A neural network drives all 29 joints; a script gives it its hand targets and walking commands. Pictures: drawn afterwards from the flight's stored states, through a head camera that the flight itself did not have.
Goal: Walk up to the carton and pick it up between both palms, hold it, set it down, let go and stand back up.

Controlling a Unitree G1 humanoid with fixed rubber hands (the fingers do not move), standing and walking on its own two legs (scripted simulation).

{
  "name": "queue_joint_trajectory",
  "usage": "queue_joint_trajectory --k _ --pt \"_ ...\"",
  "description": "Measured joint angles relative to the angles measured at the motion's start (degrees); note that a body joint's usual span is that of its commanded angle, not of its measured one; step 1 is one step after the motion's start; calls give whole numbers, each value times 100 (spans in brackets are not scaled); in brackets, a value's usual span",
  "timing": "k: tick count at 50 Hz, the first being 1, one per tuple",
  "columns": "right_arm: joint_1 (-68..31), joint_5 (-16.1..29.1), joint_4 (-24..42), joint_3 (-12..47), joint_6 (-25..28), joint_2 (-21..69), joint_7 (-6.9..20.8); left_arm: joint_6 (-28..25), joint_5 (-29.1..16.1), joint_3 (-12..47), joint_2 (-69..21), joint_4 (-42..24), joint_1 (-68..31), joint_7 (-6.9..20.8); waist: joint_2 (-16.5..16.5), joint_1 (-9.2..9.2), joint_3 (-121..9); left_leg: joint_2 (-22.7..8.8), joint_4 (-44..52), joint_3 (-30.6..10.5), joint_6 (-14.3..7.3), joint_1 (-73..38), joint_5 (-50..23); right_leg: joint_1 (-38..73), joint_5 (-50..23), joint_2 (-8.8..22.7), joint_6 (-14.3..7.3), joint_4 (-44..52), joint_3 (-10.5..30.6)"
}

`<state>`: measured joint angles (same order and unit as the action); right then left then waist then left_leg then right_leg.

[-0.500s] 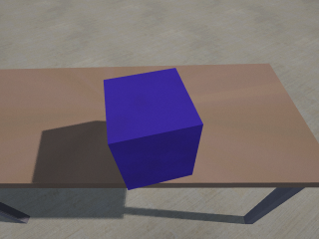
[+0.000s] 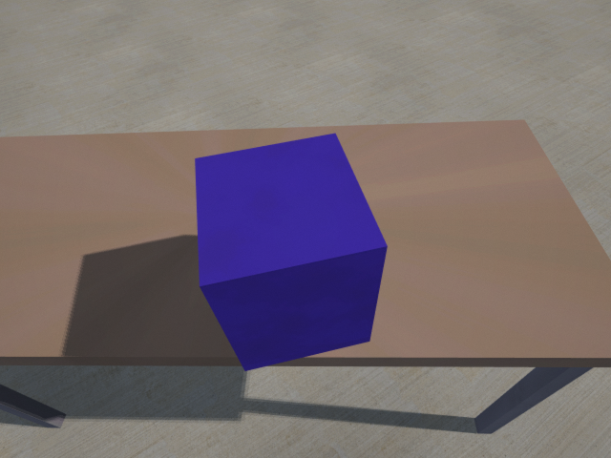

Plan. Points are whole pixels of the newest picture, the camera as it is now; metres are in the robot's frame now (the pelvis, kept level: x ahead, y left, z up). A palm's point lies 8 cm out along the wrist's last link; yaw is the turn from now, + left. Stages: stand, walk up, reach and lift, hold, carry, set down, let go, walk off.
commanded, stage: walk up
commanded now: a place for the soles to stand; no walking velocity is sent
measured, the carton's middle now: (288, 256) +0.39 +0.05 +0.03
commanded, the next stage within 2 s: reach and lift in 0.14 s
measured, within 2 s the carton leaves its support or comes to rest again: neither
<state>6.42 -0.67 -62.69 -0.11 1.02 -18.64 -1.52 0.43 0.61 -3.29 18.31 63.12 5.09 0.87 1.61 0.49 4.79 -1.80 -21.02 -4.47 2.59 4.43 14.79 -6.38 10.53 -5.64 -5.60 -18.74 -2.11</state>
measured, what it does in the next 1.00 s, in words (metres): stands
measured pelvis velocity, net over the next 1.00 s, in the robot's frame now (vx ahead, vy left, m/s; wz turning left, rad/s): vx -0.04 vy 0.03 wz -0.01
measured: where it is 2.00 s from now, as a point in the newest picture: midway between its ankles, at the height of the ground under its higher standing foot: outside the picture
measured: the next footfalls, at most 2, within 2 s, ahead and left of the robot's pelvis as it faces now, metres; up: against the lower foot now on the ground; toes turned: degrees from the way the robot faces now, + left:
none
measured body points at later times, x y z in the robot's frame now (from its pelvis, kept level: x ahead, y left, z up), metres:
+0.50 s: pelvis -0.02 +0.00 -0.02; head +0.04 +0.04 +0.42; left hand +0.18 +0.26 -0.12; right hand +0.13 -0.27 -0.11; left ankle -0.04 +0.15 -0.74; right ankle +0.00 -0.06 -0.74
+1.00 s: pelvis -0.04 +0.03 +0.00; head -0.04 +0.03 +0.45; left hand +0.13 +0.26 -0.06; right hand +0.11 -0.24 -0.08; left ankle -0.03 +0.15 -0.74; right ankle +0.00 -0.06 -0.74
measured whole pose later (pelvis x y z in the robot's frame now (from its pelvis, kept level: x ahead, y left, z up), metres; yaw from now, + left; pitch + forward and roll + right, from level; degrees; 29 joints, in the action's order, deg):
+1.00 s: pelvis -0.04 +0.03 +0.00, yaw -1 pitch -4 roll +0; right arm 14.5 3.2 -31.6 -6.1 -2.3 -16.1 11.3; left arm 23.2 -1.8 0.2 10.9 11.3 15.6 -7.5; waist -0.1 0.4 3.4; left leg -0.7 -24.3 0.9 0.4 6.9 13.2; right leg -9.6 9.5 -2.9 -3.3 -23.2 -1.7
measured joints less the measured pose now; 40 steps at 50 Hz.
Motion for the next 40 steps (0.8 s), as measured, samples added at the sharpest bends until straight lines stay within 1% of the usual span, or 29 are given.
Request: queue_joint_trajectory --k 9,10,12,14,15,16,18,20,21,23,26,29,32,36,40 --pt "57 -14 -5 6 -15 7 -8 15 1 -8 -9 -45 -34 -4 -37 -22 9 -1 6 8 2 -31 15 16 37 6 -1 -30 -3" --pt "30 -113 -50 -88 106 37 19 252 9 -68 -12 -264 -10 -12 -60 -57 -47 -1 -131 42 1 134 60 -141 86 23 9 -164 -32" --pt "-134 -289 4 -346 323 135 137 967 1 -188 1 -967 -87 -102 -135 -152 40 -10 -609 116 -2 530 217 -531 307 74 6 -689 -138" --pt "-299 -298 285 -411 378 219 278 1626 34 -233 44 -1675 -275 -140 -247 -195 271 -20 -1038 177 6 810 339 -819 508 113 -60 -1165 -206" --pt "-372 -240 448 -375 388 255 326 1872 87 -253 60 -1996 -361 -123 -306 -207 375 -25 -1216 187 20 920 426 -931 572 126 7 -1345 -220" --pt "-436 -157 605 -322 395 290 369 2072 153 -277 69 -2302 -422 -98 -366 -219 454 -36 -1361 197 34 1012 498 -1023 612 123 66 -1476 -224" --pt "-538 39 854 -216 426 344 437 2366 301 -345 40 -2869 -473 -63 -472 -253 537 -69 -1571 218 14 1156 557 -1150 674 92 2 -1637 -226" --pt "-586 225 989 -164 496 379 483 2542 422 -402 -50 -3393 -431 -65 -562 -298 539 -90 -1688 217 37 1227 633 -1201 699 77 -50 -1700 -239" --pt "-577 306 1041 -155 536 383 498 2586 466 -416 -118 -3637 -375 -77 -591 -312 528 -99 -1701 213 53 1218 654 -1186 694 74 -13 -1696 -245" --pt "-481 438 1152 -150 622 359 528 2618 526 -404 -279 -4074 -200 -117 -626 -316 484 -103 -1654 215 8 1124 635 -1069 669 69 6 -1604 -251" --pt "-189 547 1325 -146 732 235 607 2602 595 -306 -527 -4500 159 -195 -611 -258 342 -95 -1415 246 -22 845 563 -784 586 75 3 -1346 -226" --pt "103 578 1429 -178 693 49 724 2624 597 -224 -711 -4581 503 -279 -533 -182 123 -60 -1157 275 -38 587 476 -537 503 110 54 -1114 -194" --pt "310 541 1561 -282 509 -107 834 2675 516 -211 -786 -4507 763 -384 -442 -109 -37 -9 -969 297 -73 413 385 -383 443 161 96 -978 -173" --pt "480 415 1912 -468 229 -159 929 2679 305 -199 -705 -4487 1012 -523 -350 -32 -89 34 -790 346 -111 297 255 -301 337 205 130 -857 -130" --pt "607 354 2334 -581 25 -56 1031 2572 80 -99 -576 -4656 1148 -653 -294 32 -81 48 -620 416 -133 280 101 -311 175 219 151 -708 -66"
